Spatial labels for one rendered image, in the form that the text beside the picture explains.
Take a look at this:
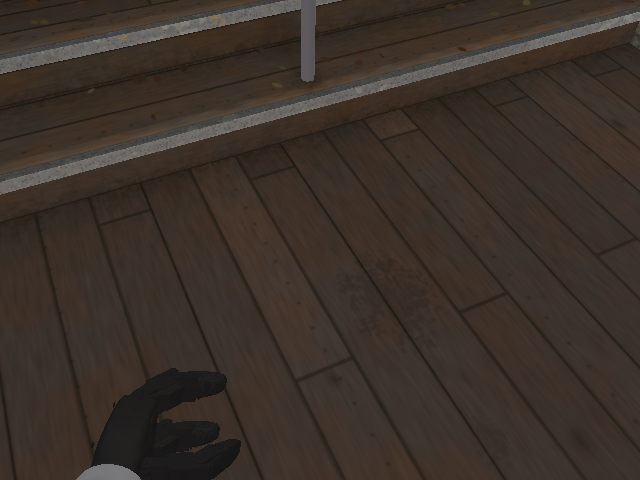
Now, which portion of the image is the robot left hand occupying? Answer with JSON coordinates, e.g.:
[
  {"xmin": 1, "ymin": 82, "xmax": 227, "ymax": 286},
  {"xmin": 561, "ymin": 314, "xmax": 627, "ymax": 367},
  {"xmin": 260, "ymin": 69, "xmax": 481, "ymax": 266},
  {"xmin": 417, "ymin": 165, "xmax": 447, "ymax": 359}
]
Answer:
[{"xmin": 91, "ymin": 368, "xmax": 241, "ymax": 480}]

